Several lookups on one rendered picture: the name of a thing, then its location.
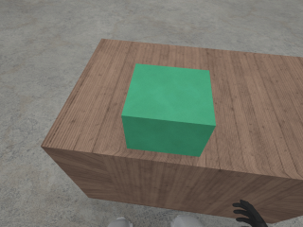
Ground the robot right thigh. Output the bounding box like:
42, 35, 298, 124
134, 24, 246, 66
170, 215, 204, 227

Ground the carton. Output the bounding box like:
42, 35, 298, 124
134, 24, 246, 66
121, 63, 216, 157

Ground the pedestal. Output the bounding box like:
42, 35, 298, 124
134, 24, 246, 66
41, 39, 303, 224

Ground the robot right hand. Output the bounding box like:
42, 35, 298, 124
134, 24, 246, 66
232, 200, 268, 227

